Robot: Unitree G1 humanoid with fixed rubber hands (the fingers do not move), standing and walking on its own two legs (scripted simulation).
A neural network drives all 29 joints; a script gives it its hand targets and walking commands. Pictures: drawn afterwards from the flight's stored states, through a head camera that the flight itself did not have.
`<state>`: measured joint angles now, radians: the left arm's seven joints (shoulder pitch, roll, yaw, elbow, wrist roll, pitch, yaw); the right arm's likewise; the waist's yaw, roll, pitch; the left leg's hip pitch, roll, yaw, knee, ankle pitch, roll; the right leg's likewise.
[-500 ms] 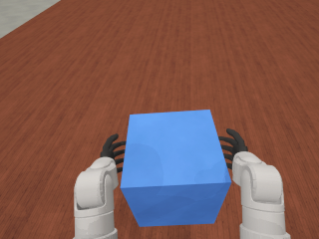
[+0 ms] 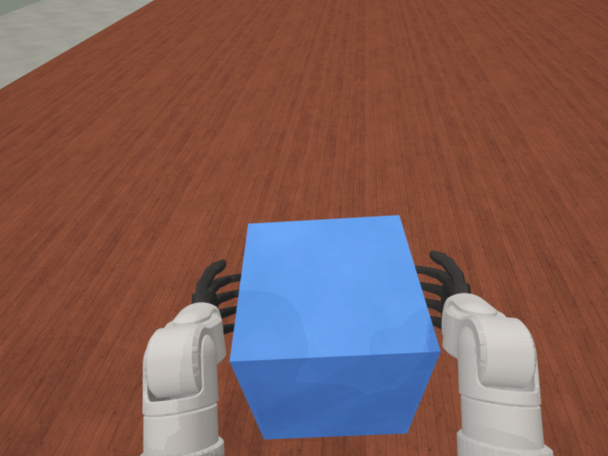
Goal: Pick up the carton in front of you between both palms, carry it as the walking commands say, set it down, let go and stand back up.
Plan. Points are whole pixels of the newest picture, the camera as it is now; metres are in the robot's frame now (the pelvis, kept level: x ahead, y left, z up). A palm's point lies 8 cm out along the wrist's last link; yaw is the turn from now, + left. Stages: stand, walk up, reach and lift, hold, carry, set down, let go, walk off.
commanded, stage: carry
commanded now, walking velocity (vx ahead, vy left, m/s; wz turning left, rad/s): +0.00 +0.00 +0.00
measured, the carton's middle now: (329, 330) +0.29 +0.00 +0.01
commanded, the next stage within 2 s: hold in 1.44 s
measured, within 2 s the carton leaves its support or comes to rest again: neither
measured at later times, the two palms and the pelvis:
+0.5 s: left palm (200, 354) +0.22 +0.15 +0.08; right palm (456, 345) +0.23 -0.14 +0.08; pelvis -0.04 +0.01 +0.00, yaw +0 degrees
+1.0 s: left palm (207, 353) +0.24 +0.16 +0.04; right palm (441, 345) +0.25 -0.14 +0.04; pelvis -0.05 +0.01 +0.00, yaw +0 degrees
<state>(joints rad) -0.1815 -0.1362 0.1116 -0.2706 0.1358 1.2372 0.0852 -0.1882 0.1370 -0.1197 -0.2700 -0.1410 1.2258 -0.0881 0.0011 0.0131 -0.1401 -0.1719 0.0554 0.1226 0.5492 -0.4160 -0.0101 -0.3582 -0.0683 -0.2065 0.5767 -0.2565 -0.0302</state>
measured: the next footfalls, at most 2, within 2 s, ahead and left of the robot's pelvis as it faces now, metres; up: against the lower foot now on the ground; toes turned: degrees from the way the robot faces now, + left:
none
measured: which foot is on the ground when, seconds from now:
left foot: down 0.00-1.00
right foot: down 0.00-1.00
